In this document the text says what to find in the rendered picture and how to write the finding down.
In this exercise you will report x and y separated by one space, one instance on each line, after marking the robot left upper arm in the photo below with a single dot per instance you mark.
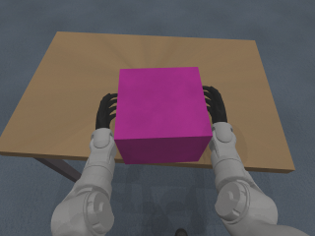
89 214

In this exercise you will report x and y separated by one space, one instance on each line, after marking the robot right upper arm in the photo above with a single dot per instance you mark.
245 211

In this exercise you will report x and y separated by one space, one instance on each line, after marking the robot left hand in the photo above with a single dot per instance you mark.
103 117

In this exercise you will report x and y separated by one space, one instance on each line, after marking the robot left forearm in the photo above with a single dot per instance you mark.
99 168

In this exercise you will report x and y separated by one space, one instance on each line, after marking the robot right hand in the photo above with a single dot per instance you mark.
216 108

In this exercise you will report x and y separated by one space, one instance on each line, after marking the carton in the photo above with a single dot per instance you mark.
161 115

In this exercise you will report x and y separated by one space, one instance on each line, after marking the robot right forearm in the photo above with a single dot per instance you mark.
226 162

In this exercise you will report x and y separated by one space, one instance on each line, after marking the table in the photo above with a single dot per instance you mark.
56 116

